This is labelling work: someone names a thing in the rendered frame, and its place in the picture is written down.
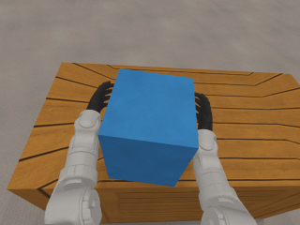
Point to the right robot forearm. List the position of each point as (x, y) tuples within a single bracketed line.
[(210, 177)]

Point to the robot left hand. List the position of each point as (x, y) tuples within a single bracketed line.
[(96, 101)]

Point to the robot right upper arm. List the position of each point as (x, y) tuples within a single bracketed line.
[(223, 215)]

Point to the robot left upper arm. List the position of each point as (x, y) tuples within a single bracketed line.
[(78, 206)]

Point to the left robot forearm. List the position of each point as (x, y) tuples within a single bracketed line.
[(82, 155)]

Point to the robot right hand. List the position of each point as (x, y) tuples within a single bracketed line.
[(204, 114)]

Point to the carton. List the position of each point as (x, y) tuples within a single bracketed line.
[(149, 131)]

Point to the pedestal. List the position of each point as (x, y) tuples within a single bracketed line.
[(256, 119)]

